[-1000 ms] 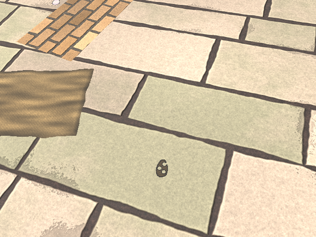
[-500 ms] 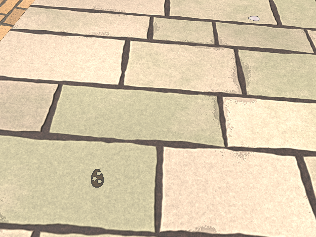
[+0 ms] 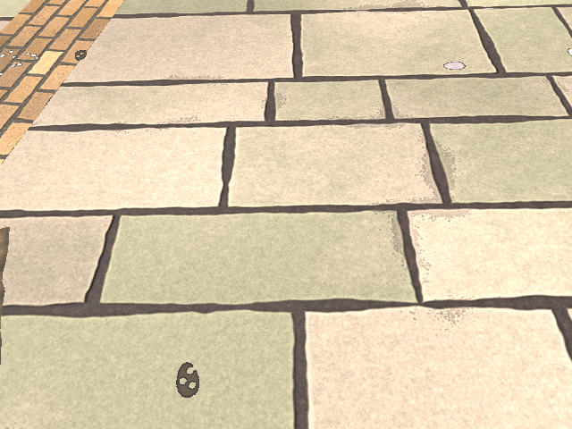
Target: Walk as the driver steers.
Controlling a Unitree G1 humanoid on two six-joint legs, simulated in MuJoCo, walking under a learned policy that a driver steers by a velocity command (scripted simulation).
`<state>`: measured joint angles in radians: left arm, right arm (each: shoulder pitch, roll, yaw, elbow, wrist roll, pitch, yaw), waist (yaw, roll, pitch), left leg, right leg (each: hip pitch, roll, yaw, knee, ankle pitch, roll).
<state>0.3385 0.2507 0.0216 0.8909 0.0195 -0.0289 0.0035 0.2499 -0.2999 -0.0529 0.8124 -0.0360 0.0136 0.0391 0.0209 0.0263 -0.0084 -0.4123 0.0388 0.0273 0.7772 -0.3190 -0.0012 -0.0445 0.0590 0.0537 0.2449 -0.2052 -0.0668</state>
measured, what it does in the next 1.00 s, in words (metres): walks ahead: left foot, then right foot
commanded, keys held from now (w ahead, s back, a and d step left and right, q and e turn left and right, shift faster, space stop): no key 1.00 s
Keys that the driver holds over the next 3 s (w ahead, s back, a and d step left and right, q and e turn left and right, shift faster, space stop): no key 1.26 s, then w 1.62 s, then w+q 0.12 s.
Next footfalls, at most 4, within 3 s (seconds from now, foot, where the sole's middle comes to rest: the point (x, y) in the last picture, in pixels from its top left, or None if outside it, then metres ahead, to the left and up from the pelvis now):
0.14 left None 0.14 0.12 -0.79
0.54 right None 0.17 -0.07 -0.79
1.62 right None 0.28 -0.10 -0.79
2.12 left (290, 392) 0.62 0.06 -0.79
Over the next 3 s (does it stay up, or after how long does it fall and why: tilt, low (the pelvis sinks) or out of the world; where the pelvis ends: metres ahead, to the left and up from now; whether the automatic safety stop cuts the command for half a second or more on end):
stays up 0.94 -0.05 0.00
